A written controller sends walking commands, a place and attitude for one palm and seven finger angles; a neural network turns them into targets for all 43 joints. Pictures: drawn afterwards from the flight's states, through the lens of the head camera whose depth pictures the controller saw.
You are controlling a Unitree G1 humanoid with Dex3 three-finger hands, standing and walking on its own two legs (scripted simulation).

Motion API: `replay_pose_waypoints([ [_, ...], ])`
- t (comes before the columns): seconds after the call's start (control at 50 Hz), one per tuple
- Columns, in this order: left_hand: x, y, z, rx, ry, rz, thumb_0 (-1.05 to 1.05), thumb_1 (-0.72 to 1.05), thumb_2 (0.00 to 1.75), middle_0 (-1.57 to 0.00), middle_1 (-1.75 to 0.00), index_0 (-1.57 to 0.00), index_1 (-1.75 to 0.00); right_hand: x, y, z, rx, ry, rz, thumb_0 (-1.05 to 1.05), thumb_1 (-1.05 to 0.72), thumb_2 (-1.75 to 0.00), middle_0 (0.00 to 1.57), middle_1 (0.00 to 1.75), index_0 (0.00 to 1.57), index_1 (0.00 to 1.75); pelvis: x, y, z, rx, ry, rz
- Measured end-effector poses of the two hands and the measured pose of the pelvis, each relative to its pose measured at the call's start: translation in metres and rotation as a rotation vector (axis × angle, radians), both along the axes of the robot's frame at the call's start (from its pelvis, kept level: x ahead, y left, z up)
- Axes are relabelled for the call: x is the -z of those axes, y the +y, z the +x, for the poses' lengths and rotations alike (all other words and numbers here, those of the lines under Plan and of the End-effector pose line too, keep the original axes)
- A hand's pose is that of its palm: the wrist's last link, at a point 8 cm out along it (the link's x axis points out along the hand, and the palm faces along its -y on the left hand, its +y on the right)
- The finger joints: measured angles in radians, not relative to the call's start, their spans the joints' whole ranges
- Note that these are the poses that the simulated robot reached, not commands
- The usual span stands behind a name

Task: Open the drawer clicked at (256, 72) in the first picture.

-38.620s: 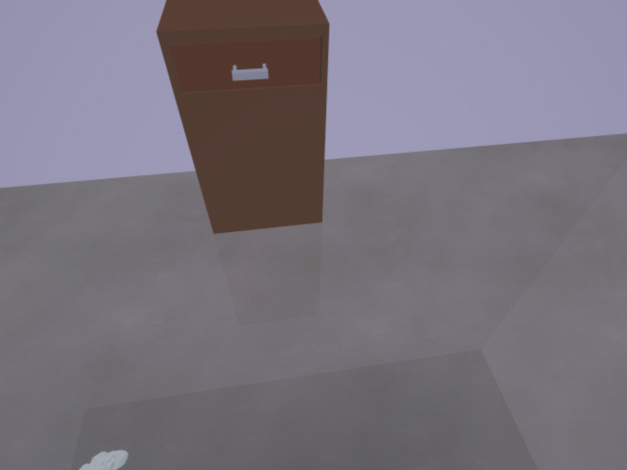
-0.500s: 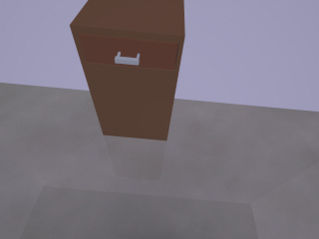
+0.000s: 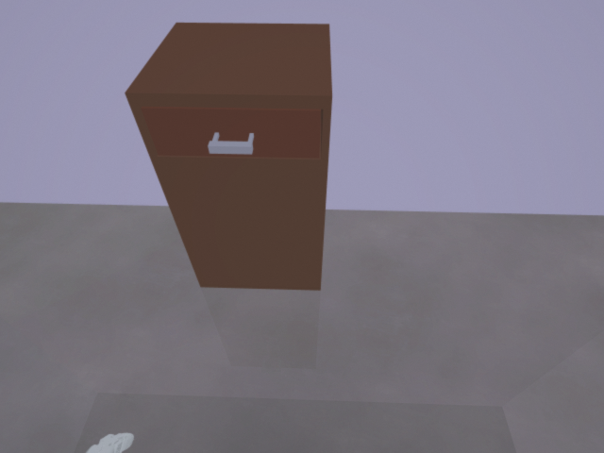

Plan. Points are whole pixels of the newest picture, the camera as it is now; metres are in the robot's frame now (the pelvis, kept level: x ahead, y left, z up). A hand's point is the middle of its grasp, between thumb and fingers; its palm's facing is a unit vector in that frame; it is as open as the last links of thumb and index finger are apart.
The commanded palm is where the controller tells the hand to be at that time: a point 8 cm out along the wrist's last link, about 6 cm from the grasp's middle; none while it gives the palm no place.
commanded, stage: let the arm hang, fingers relaxed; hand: left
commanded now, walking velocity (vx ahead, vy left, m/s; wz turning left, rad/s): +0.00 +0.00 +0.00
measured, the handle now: (232, 142) +0.81 +0.21 -0.06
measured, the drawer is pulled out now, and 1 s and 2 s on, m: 0.00 0.00 0.00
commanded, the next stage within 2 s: look to check the result in 0.06 s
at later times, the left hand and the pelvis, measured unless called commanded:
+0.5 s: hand out of the picture +0.09 +0.23 -0.16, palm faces -0.04 -0.94 -0.34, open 7.4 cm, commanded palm none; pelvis +0.02 -0.02 +0.00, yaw +0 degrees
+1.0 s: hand out of the picture +0.10 +0.19 -0.18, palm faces +0.02 -0.97 -0.25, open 7.4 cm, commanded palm none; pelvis +0.06 -0.02 -0.01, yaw +1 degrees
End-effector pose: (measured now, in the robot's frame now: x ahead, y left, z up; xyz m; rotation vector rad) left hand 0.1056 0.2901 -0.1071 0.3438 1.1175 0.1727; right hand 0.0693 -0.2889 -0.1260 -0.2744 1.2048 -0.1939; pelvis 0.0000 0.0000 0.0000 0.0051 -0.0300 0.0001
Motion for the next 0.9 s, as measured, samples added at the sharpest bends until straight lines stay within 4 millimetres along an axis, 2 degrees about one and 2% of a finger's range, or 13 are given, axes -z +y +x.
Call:
replay_pose_waypoints([
  [0.18, 0.012, -0.013, -0.007, -0.007, 0.072, -0.026, 0.00, 0.90, 0.90, -0.20, -0.30, -0.20, -0.29, -0.005, -0.020, -0.009, 0.015, 0.060, -0.043, 0.00, -0.90, -0.90, 0.20, 0.30, 0.20, 0.30, -0.001, -0.008, 0.009, 0.004, 0.006, 0.001],
  [0.3, 0.017, -0.016, -0.019, -0.026, 0.129, -0.027, 0.00, 0.90, 0.90, -0.20, -0.30, -0.20, -0.30, -0.003, -0.022, -0.012, 0.020, 0.098, -0.039, 0.00, -0.90, -0.90, 0.20, 0.30, 0.20, 0.30, -0.001, -0.014, 0.015, 0.005, 0.012, 0.001],
  [0.4, 0.017, -0.018, -0.023, -0.040, 0.150, -0.019, 0.00, 0.90, 0.90, -0.20, -0.30, -0.20, -0.29, 0.000, -0.021, -0.006, 0.017, 0.104, -0.026, 0.00, -0.90, -0.90, 0.20, 0.30, 0.20, 0.30, -0.001, -0.018, 0.020, 0.005, 0.014, 0.001],
  [0.52, 0.014, -0.020, -0.017, -0.047, 0.138, -0.007, 0.00, 0.90, 0.90, -0.20, -0.30, -0.20, -0.29, 0.002, -0.020, 0.007, 0.010, 0.082, -0.011, 0.00, -0.90, -0.90, 0.20, 0.30, 0.20, 0.30, -0.001, -0.022, 0.024, 0.005, 0.012, 0.001],
  [0.72, 0.008, -0.024, 0.004, -0.036, 0.080, 0.003, 0.00, 0.90, 0.90, -0.20, -0.30, -0.20, -0.29, 0.001, -0.026, 0.026, 0.002, 0.036, -0.008, 0.00, -0.90, -0.90, 0.20, 0.30, 0.20, 0.30, 0.000, -0.027, 0.029, 0.005, 0.009, 0.001],
  [0.82, 0.008, -0.027, 0.010, -0.035, 0.063, 0.001, 0.00, 0.90, 0.90, -0.20, -0.30, -0.20, -0.29, 0.001, -0.029, 0.026, 0.006, 0.033, -0.015, 0.00, -0.90, -0.90, 0.20, 0.30, 0.20, 0.30, 0.000, -0.029, 0.031, 0.006, 0.009, 0.000],
  [0.9, 0.017, -0.037, 0.006, -0.047, 0.081, -0.031, 0.00, 0.91, 0.90, -0.20, -0.30, -0.20, -0.29, 0.008, -0.020, 0.017, 0.011, 0.065, 0.005, 0.00, -0.91, -0.90, 0.20, 0.30, 0.20, 0.30, 0.003, -0.028, 0.038, 0.005, 0.009, -0.005],
])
